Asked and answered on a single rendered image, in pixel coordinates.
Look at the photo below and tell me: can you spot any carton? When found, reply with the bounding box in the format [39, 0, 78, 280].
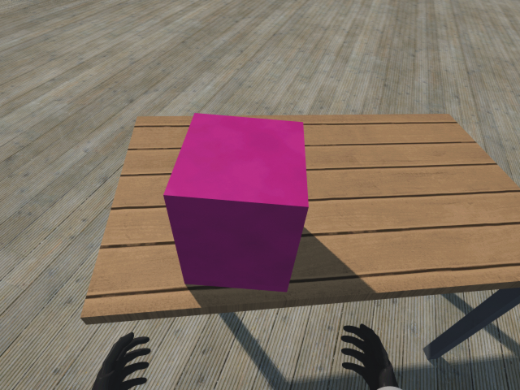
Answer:
[163, 113, 309, 292]

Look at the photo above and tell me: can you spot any robot left hand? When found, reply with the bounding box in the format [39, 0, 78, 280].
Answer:
[92, 332, 151, 390]

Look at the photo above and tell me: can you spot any table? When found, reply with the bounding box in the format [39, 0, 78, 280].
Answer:
[80, 114, 520, 360]

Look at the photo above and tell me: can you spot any robot right hand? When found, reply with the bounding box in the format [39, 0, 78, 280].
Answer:
[341, 323, 399, 390]

